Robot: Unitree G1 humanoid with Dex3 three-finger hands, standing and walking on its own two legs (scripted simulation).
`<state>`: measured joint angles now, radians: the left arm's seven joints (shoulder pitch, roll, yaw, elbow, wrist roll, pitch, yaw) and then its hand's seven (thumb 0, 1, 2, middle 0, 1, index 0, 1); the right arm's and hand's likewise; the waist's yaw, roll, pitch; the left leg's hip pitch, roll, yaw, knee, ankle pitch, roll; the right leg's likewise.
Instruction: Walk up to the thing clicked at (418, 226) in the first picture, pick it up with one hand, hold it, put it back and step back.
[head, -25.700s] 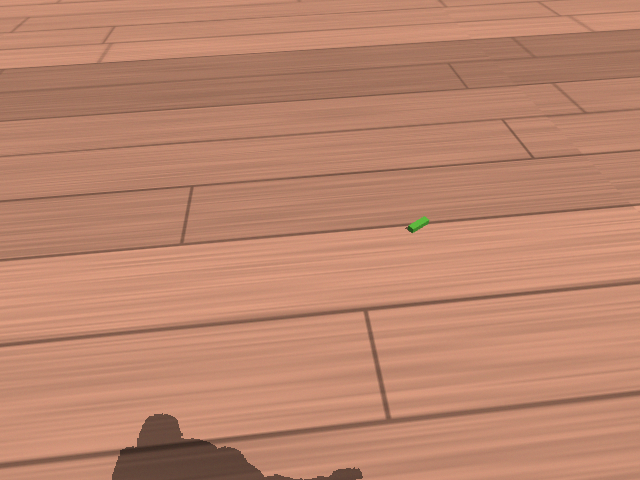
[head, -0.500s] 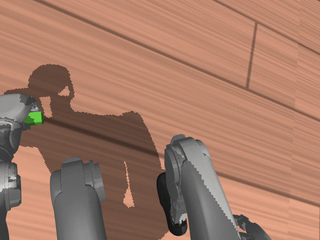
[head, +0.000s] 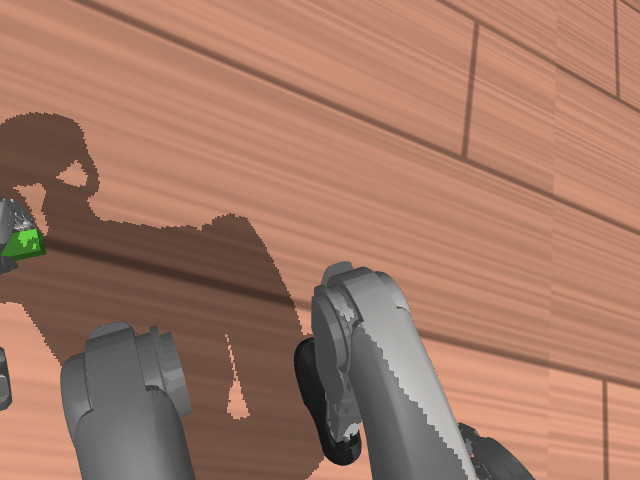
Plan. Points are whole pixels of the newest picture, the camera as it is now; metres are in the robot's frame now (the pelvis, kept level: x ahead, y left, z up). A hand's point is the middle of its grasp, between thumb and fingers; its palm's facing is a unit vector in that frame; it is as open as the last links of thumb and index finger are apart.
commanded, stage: rest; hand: left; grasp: from above
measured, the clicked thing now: out of the picture +0.43 +0.31 -0.27
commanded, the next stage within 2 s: open in 0.64 s
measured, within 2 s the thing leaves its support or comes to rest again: rests again in 0.14 s
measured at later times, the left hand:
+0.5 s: hand out of the picture +0.42 +0.30 -0.24, palm faces -0.46 -0.14 -0.88, open 6.1 cm
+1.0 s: hand out of the picture +0.42 +0.30 -0.24, palm faces -0.46 -0.12 -0.88, open 7.0 cm
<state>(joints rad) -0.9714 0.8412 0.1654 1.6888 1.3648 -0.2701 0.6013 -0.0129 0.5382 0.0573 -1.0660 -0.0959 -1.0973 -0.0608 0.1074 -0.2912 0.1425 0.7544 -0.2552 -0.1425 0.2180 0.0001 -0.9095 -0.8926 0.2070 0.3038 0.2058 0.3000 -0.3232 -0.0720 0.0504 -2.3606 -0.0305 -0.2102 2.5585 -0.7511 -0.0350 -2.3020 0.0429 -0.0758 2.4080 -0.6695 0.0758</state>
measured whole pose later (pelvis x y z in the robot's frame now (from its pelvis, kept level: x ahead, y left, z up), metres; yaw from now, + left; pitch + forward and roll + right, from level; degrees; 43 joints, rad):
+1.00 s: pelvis -0.01 +0.01 +0.00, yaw -3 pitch +27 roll -14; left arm -1.02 0.94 0.09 1.81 1.35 -0.27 0.68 -0.01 0.43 0.23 -1.00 -0.26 -0.96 -0.21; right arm 0.07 -0.33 0.27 0.72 -0.30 -0.24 0.29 0.00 -0.91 -0.90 0.21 0.30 0.21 0.30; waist -0.36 -0.12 0.12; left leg -2.34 -0.02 -0.26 2.59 -0.75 -0.02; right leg -2.25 0.06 -0.12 2.38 -0.64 0.08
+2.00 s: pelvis -0.01 +0.01 +0.00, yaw -4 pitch +28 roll -15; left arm -0.99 0.95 0.15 1.72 1.32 -0.25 0.66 0.00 -0.27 0.82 -0.33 -0.74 -0.30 -0.76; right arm 0.09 -0.34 0.26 0.71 -0.29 -0.26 0.31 0.00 -0.90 -0.90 0.21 0.30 0.20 0.30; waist -0.36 -0.12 0.13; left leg -2.34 -0.02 -0.26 2.58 -0.75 -0.02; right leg -2.25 0.05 -0.13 2.37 -0.65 0.07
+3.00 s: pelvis -0.01 +0.00 +0.02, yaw +3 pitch +34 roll -9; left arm -0.99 0.78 0.12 1.47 1.29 -0.23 0.50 0.00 -0.11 0.86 -0.31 -0.71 -0.30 -0.72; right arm 0.18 -0.28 0.09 0.74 -0.18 -0.08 0.15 0.00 -0.90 -0.89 0.21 0.30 0.20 0.30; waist -0.27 -0.03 -0.03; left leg -2.36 -0.04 -0.16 2.45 -0.69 -0.03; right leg -2.30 0.02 -0.05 2.34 -0.63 0.06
